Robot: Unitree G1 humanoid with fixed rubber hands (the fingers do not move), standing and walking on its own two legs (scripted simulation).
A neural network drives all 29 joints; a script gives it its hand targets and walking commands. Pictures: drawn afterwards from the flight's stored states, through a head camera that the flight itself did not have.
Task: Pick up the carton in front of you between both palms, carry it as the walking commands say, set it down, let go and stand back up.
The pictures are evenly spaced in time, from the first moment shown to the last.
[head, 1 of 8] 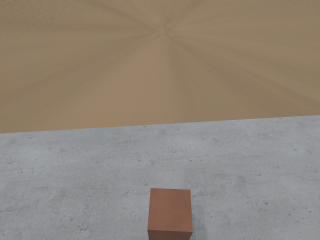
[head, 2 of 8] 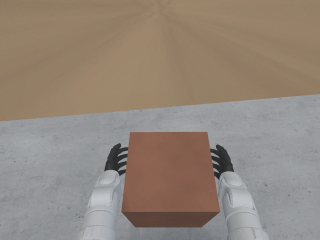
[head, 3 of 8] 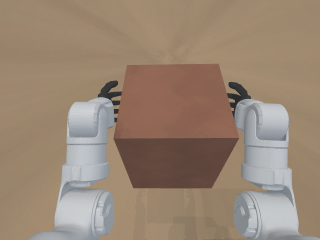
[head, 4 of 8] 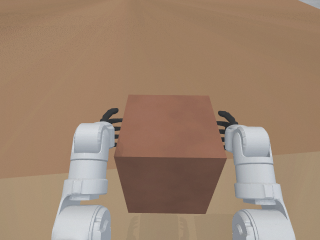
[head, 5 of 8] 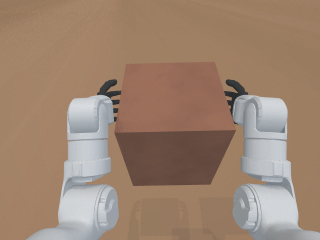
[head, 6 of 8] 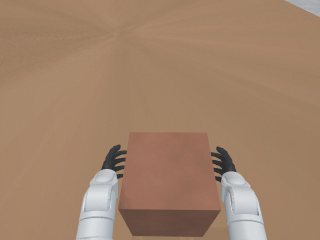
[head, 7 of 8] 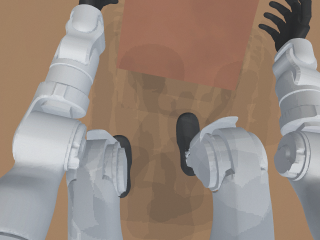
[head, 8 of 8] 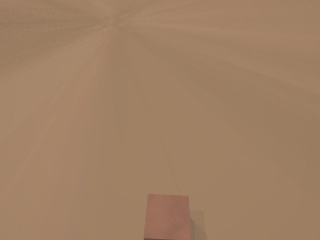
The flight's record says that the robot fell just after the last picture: no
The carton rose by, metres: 1.07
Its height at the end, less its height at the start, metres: +0.33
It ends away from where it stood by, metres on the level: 5.90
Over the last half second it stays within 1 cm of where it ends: yes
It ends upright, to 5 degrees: yes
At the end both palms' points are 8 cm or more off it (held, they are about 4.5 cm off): yes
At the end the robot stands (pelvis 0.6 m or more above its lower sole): yes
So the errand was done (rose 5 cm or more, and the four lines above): yes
